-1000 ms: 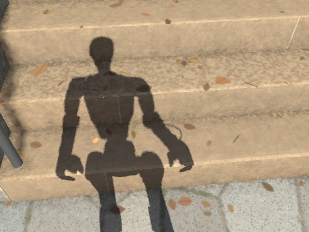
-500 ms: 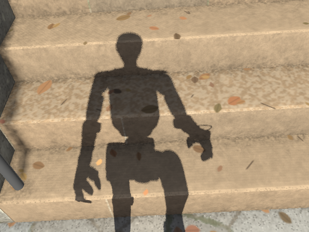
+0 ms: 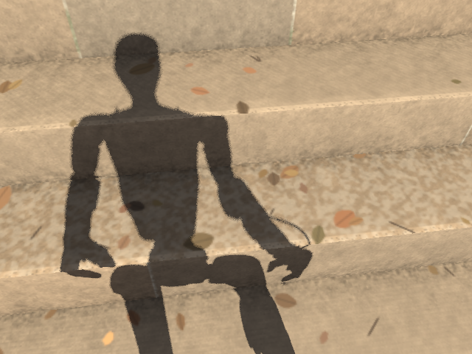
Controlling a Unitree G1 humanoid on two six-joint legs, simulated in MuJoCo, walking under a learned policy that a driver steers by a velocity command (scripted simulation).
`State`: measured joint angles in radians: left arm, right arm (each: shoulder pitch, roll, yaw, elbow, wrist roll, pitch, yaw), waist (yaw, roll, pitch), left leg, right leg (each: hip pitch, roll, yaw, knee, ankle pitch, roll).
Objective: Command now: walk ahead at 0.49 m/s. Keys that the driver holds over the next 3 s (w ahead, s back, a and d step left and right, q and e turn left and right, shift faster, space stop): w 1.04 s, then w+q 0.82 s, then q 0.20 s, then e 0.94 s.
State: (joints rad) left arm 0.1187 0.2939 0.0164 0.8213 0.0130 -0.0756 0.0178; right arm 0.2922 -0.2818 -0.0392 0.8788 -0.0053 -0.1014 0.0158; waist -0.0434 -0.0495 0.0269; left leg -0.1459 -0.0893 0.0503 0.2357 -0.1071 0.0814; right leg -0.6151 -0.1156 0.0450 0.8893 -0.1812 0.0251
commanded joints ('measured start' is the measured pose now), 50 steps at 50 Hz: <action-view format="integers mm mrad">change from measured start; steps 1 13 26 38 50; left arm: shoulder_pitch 46 358 379 -32 -139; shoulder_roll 10 134 -43 -187 -221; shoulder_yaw -11 57 -51 -47 -134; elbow -23 58 184 -84 -173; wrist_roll -3 10 -20 -37 -41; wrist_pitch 5 19 43 -23 12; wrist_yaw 3 -5 15 -87 -15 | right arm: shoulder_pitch -45 61 -419 76 258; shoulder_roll -158 -69 169 130 84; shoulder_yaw -33 15 159 79 85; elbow -64 -32 -408 64 220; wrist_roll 0 32 15 -37 -40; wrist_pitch -4 -1 17 74 43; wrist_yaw -11 -3 -1 -8 2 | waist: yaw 32 112 45 -8 5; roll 121 -31 -5 109 120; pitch -75 -144 64 82 43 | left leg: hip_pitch -110 -738 -1105 -303 -32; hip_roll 254 63 144 404 344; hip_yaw -97 -152 38 -695 -158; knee -99 1338 1648 121 36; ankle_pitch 204 -463 -59 -647 -186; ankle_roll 160 -66 -92 158 76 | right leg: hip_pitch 203 810 163 -499 -999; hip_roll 39 -300 -45 176 105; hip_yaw -57 443 3 158 63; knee -98 -570 -784 1240 1294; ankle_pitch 98 319 -55 -38 123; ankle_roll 25 -400 -195 -208 -91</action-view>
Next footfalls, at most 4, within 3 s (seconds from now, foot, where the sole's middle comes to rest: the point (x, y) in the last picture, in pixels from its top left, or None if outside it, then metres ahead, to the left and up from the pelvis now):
0.20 right None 0.18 -0.13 -0.78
0.64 left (199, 353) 0.43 0.09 -0.60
1.18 right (298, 202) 0.73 -0.16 -0.42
1.74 left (182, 85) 0.97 0.12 -0.24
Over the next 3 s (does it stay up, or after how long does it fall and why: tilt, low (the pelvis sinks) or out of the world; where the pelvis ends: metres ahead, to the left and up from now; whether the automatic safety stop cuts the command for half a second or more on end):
stays up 1.14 0.23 0.70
